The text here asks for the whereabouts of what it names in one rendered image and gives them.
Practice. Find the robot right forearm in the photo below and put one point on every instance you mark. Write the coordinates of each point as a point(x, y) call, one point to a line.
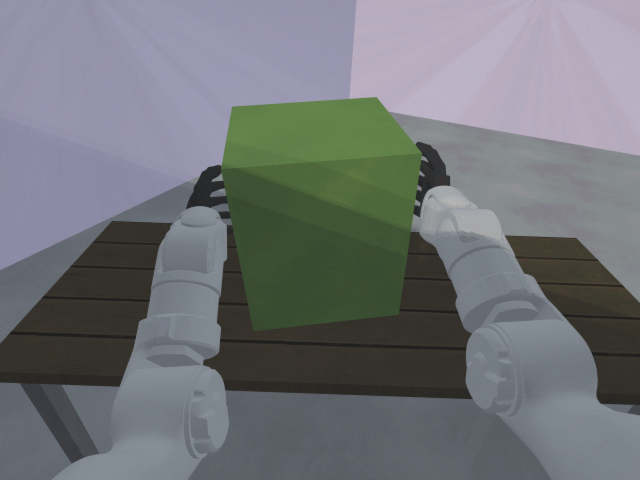
point(491, 286)

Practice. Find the table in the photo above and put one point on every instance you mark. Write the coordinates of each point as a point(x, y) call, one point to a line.
point(83, 330)

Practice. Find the robot left forearm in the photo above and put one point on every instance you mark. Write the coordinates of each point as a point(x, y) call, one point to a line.
point(181, 327)

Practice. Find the robot left hand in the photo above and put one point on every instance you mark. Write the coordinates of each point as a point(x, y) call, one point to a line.
point(204, 187)

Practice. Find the left robot upper arm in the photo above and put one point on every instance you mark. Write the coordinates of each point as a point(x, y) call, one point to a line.
point(165, 421)

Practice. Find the robot right hand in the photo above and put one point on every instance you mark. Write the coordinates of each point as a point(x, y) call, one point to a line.
point(434, 171)

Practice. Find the carton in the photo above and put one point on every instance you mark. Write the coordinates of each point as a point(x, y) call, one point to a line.
point(321, 196)

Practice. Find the right robot upper arm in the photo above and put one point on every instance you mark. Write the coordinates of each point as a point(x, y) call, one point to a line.
point(539, 377)

